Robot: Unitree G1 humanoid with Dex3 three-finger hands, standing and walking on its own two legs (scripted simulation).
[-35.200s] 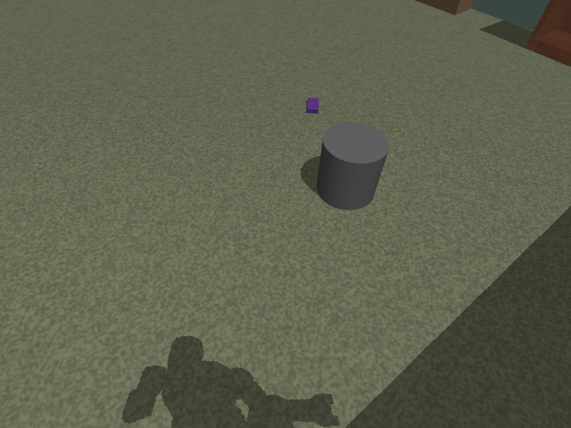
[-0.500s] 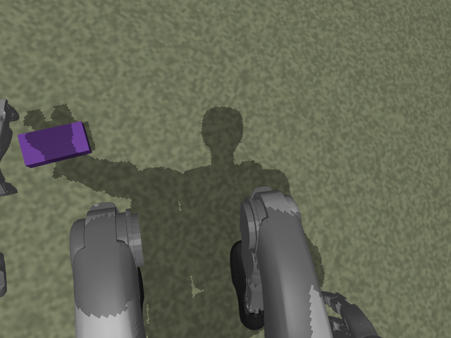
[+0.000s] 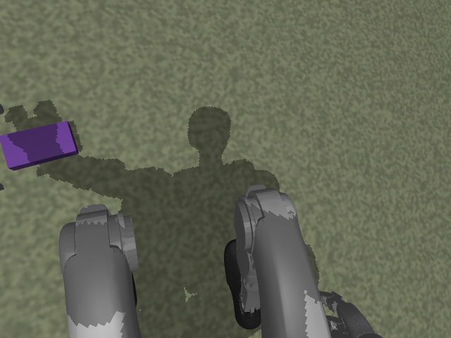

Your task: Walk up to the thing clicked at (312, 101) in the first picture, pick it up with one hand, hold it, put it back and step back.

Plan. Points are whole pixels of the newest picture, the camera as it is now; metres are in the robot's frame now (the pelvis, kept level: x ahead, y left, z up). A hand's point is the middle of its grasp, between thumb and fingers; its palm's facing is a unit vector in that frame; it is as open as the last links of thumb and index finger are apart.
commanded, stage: rise first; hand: left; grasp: from above
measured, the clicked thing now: (40, 145) +0.46 +0.31 -0.31
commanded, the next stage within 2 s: approach in 1.20 s
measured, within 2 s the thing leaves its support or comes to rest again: neither
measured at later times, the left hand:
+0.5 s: hand out of the picture +0.42 +0.35 -0.19, palm faces -0.42 -0.15 -0.90, open 14.1 cm
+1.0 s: hand out of the picture +0.42 +0.35 -0.18, palm faces -0.42 -0.14 -0.90, open 13.7 cm
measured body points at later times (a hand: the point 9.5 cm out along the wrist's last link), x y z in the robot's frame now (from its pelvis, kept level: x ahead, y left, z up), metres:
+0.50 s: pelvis +0.00 +0.00 -0.01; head +0.24 +0.09 +0.36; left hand +0.44 +0.36 -0.14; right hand +0.06 -0.28 -0.10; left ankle +0.07 +0.13 -0.28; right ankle +0.10 -0.14 -0.28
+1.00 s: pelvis +0.00 +0.00 +0.00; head +0.24 +0.10 +0.36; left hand +0.44 +0.36 -0.13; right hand +0.07 -0.27 -0.10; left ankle +0.07 +0.13 -0.28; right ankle +0.10 -0.14 -0.28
